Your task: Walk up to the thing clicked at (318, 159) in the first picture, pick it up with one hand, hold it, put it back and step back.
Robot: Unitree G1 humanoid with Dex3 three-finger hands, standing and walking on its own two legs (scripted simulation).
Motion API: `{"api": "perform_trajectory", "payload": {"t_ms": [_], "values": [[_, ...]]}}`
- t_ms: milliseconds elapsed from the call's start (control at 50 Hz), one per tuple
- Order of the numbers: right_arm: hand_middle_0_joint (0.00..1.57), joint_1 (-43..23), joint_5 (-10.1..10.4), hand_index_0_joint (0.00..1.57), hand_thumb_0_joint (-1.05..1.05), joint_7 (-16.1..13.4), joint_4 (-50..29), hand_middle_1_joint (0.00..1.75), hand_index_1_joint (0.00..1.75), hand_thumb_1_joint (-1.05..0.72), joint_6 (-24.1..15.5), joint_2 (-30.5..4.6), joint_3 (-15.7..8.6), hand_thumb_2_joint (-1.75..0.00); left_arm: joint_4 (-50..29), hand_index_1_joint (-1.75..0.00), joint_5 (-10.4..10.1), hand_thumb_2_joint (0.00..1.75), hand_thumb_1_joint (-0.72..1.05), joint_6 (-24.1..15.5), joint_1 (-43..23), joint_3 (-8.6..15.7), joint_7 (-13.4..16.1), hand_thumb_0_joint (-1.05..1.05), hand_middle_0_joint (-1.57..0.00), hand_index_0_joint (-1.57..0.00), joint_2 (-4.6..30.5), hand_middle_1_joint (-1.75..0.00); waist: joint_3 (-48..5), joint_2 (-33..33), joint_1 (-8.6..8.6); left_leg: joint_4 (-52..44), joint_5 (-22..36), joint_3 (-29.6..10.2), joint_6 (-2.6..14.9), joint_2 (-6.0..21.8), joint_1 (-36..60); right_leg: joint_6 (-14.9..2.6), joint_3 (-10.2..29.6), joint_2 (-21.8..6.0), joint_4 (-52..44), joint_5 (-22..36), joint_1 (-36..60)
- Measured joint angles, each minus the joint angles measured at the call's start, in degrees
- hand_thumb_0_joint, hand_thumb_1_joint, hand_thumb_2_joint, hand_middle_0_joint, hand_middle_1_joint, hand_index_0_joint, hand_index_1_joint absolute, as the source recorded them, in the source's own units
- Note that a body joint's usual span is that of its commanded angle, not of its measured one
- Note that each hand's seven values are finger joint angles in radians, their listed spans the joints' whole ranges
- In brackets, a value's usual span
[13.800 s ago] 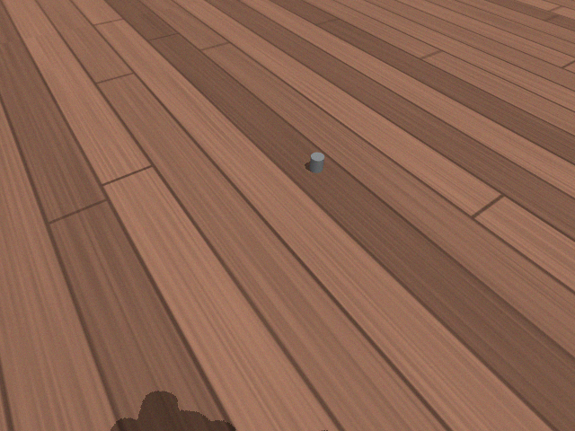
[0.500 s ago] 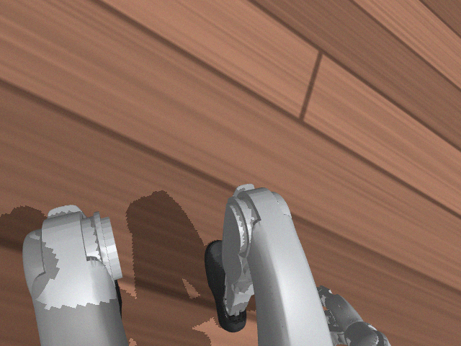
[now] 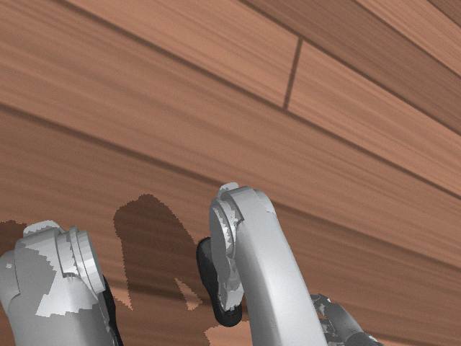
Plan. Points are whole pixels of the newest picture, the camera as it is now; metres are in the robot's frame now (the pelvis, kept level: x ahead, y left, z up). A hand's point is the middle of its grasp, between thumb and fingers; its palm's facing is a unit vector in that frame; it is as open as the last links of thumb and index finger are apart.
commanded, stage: approach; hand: left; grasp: from above
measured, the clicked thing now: out of the picture +0.45 +0.43 -0.28
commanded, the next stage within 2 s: close in in 0.38 s
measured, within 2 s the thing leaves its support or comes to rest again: neither
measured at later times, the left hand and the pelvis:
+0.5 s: hand out of the picture +0.43 +0.44 -0.15, palm faces -0.43 -0.14 -0.89, open 14.2 cm; pelvis +0.00 +0.01 +0.00, yaw +0 degrees
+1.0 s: hand out of the picture +0.43 +0.42 -0.20, palm faces -0.46 -0.16 -0.87, open 14.5 cm; pelvis +0.00 +0.00 -0.01, yaw -1 degrees
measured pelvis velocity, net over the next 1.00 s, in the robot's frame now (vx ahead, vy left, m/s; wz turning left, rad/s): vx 0.00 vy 0.00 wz -0.02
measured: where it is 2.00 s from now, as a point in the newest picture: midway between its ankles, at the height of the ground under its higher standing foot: (167, 315)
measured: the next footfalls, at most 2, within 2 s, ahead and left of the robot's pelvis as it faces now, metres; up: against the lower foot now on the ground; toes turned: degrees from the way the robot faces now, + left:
none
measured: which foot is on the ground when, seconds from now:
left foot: down 0.00-1.00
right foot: down 0.00-1.00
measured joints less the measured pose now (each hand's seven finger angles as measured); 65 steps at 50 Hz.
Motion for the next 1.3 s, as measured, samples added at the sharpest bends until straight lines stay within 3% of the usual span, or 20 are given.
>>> {"api": "perform_trajectory", "payload": {"t_ms": [100, 200, 300, 440, 600, 700, 920, 1160, 1300], "values": [[0.20, -0.29, -0.32, 0.20, 0.00, -0.25, 0.33, 0.30, 0.30, -0.89, -0.15, -0.47, 0.45, -0.88, 1.46, -1.00, -3.01, 0.98, -0.54, -0.28, 1.13, -1.32, -3.22, 0.00, -0.07, -0.09, 1.56, -1.02, 1.47, 0.07, 0.70, -0.63, 0.40, 0.33, 0.06, 0.22, 0.67, 0.33, 0.29, 0.10, -0.41, 0.55, 0.31], [0.21, -0.35, -1.32, 0.20, 0.00, -0.45, 1.04, 0.30, 0.30, -0.89, -0.28, -0.47, 0.82, -0.88, 0.28, -1.00, -2.99, 0.99, -0.54, -4.44, 0.14, -1.20, -5.23, 0.00, -0.08, -0.09, 2.56, -1.01, 2.39, -1.57, 1.81, -0.36, 0.44, 0.15, -0.27, 0.04, 1.17, 0.11, 0.16, 0.00, -0.05, 0.49, 0.80], [0.21, -0.73, -2.04, 0.20, 0.00, -0.56, 1.26, 0.30, 0.30, -0.89, 0.40, -0.37, 0.70, -0.88, -1.38, -1.00, -0.37, 1.00, -0.55, -7.48, -0.75, -0.12, -3.40, 0.00, -0.08, -0.09, 3.28, -1.00, 1.37, -2.41, 1.95, 0.61, -0.25, -0.61, -0.40, -0.33, 1.15, -0.09, -0.46, -0.07, 0.41, -0.30, 1.37], [0.20, -1.39, -1.37, 0.20, 0.00, -0.30, 0.40, 0.30, 0.30, -0.89, 0.26, -0.26, -0.39, -0.89, -0.01, -1.00, 1.52, 1.02, -0.56, -5.10, -1.25, -1.61, -1.52, 0.00, -0.09, -0.08, 2.33, -1.00, -0.10, -1.55, 1.60, 0.67, -0.37, -0.22, 0.43, -0.45, 0.61, -0.42, -0.30, -0.21, 0.13, -0.69, 1.50], [0.20, -1.69, -1.01, 0.20, 0.00, 0.11, 0.01, 0.30, 0.30, -0.89, -0.32, 0.37, 0.15, -0.89, 1.42, -1.00, 0.48, 1.00, -0.55, -3.76, -1.50, -2.78, -1.86, 0.00, -0.08, -0.09, 1.87, -1.00, 0.39, -1.83, 1.54, 0.06, 0.56, 0.33, 0.81, -0.40, 0.44, -0.04, 0.12, -0.25, -0.28, 0.09, 1.26], [0.20, -1.58, -1.32, 0.20, 0.00, 0.02, 0.12, 0.30, 0.30, -0.89, -0.67, 0.57, 1.09, -0.89, 3.09, -0.99, 1.12, 0.99, -0.56, -4.89, -1.81, -2.76, -1.55, 0.00, -0.08, -0.08, 2.81, -0.99, 1.25, -2.54, 1.06, 0.46, 0.78, -0.07, 0.63, -0.43, 0.37, 0.05, -0.14, -0.12, 0.01, 0.42, 1.16], [0.21, -1.29, -2.26, 0.20, 0.00, -0.19, 0.59, 0.30, 0.30, -0.89, -1.32, -0.05, 2.93, -0.89, 6.42, -0.98, 3.04, 1.02, -0.58, -6.15, -2.19, -2.11, 2.88, 0.00, -0.08, -0.07, 4.71, -0.97, 2.51, -3.62, -0.29, 1.83, 0.11, -1.14, 0.38, -0.32, 0.26, 0.02, -0.85, 0.37, 0.75, 0.28, 1.09], [0.21, -2.30, -3.51, 0.20, 0.00, -0.49, 0.21, 0.30, 0.30, -0.89, -3.30, -0.40, 4.70, -0.89, 9.33, -0.97, 3.76, 1.04, -0.59, -5.73, -1.78, -1.64, 7.43, 0.00, -0.08, -0.05, 5.60, -0.94, 4.02, -5.50, -1.34, 3.08, -0.32, -2.06, 0.15, -0.04, 0.29, 0.19, -1.38, 0.97, 1.46, 0.52, 0.92], [0.21, -2.84, -4.05, 0.20, 0.00, -0.52, -0.07, 0.30, 0.30, -0.89, -4.92, -0.50, 5.09, -0.89, 10.51, -0.97, 3.75, 1.03, -0.59, -4.11, -1.99, -2.69, 9.16, 0.00, -0.08, -0.05, 5.80, -0.94, 4.17, -5.92, -1.56, 3.60, -0.56, -2.40, -0.09, -0.16, 0.23, -0.12, -1.64, 0.99, 1.89, 0.34, 0.86]]}}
